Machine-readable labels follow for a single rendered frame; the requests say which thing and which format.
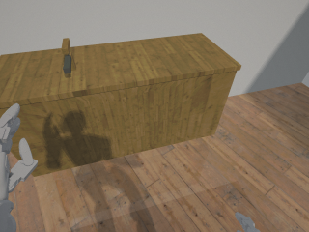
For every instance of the right robot hand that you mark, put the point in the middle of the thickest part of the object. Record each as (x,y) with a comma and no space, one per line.
(246,222)

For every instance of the counter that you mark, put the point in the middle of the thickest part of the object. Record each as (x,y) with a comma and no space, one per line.
(119,99)

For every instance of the left robot hand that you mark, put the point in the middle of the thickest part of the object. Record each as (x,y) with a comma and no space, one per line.
(9,124)

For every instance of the tap lever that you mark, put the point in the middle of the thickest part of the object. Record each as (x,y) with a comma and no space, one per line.
(67,64)

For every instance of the robot left forearm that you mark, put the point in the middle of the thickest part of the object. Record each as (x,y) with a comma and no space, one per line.
(7,221)

